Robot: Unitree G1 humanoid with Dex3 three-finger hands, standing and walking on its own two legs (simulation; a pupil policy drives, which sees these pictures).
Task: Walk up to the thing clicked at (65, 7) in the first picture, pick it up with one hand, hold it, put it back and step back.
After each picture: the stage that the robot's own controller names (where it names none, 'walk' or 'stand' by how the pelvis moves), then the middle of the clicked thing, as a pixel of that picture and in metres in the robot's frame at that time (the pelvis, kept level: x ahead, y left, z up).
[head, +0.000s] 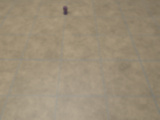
stand; (65, 10) +2.18 +0.15 -0.72
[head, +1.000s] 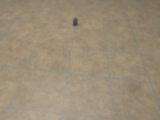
walk; (75, 22) +2.05 +0.04 -0.70
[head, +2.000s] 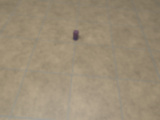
walk; (75, 35) +1.44 +0.01 -0.69
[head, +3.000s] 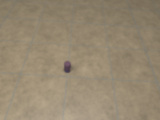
walk; (67, 67) +0.96 +0.08 -0.70
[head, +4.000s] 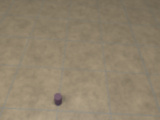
walk; (58, 99) +0.64 +0.13 -0.71
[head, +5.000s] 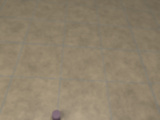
stand; (56, 116) +0.47 +0.10 -0.72
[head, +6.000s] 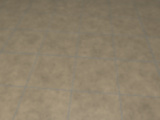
stand; out of the picture +0.42 +0.12 -0.72
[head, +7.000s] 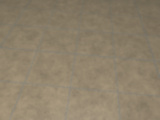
stand; out of the picture +0.43 +0.12 -0.72
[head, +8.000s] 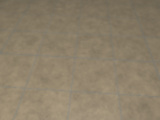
stand; out of the picture +0.42 +0.12 -0.73
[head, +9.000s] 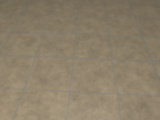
stand; out of the picture +0.42 +0.13 -0.73
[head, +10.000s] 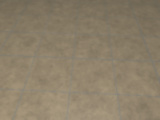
stand; out of the picture +0.41 +0.13 -0.73
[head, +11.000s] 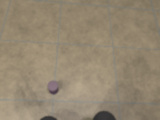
go down; (53, 87) +0.46 +0.12 -0.54
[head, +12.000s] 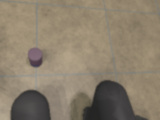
go down; (35, 58) +0.51 +0.14 -0.33
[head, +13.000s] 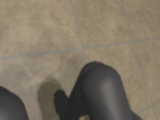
close in; out of the picture +0.51 +0.19 -0.24
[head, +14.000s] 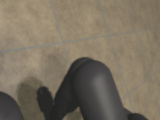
close; out of the picture +0.50 +0.21 -0.24
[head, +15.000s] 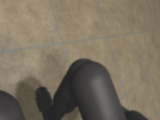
lift; out of the picture +0.47 +0.18 -0.24
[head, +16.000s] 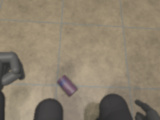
lift; (67, 85) +0.41 +0.05 -0.45
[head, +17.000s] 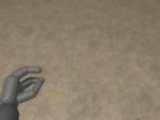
go down; out of the picture +0.35 +0.04 -0.70
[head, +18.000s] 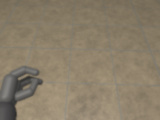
hold; out of the picture +0.34 +0.07 -0.71
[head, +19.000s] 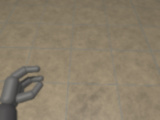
stand; out of the picture +0.33 +0.07 -0.71
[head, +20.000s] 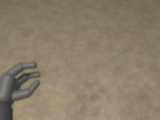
stand; out of the picture +0.32 +0.08 -0.71
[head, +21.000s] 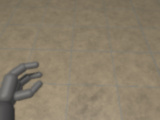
stand; out of the picture +0.32 +0.09 -0.71
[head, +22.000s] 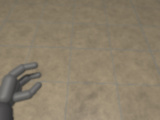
stand; out of the picture +0.31 +0.09 -0.70
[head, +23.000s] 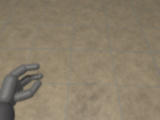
crouch; out of the picture +0.30 +0.11 -0.71
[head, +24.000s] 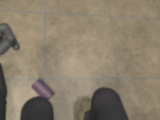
crouch; (43, 89) +0.37 +0.12 -0.42
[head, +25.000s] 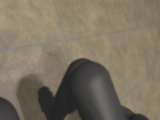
lower; out of the picture +0.36 +0.18 -0.27
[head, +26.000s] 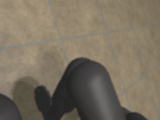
lower; out of the picture +0.35 +0.19 -0.27
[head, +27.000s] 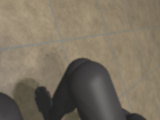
lower; out of the picture +0.35 +0.20 -0.27
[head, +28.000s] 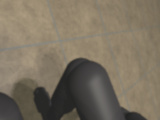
lower; out of the picture +0.34 +0.21 -0.27
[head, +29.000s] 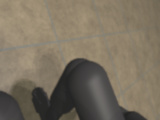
loosen; out of the picture +0.33 +0.21 -0.27
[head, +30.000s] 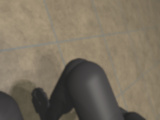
withdraw; out of the picture +0.32 +0.22 -0.27
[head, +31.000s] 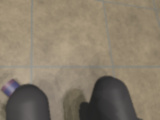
walk; (16, 93) +0.31 +0.20 -0.32
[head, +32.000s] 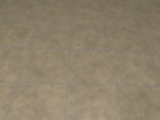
stand; out of the picture +0.23 +0.18 -0.67
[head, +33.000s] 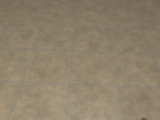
stand; out of the picture +0.23 +0.21 -0.69
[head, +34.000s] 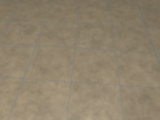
stand; out of the picture +0.21 +0.21 -0.70
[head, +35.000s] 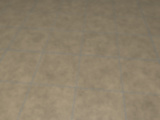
walk; out of the picture +0.23 +0.22 -0.75
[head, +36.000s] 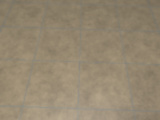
walk; out of the picture +0.29 +0.13 -0.73
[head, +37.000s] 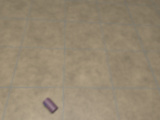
walk; (50, 105) +0.51 +0.16 -0.73
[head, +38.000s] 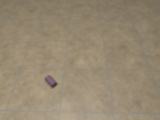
stand; (50, 81) +0.84 +0.28 -0.72
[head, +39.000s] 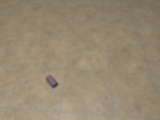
stand; (51, 81) +0.84 +0.23 -0.74
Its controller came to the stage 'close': yes
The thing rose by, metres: 0.01
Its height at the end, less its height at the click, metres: -0.02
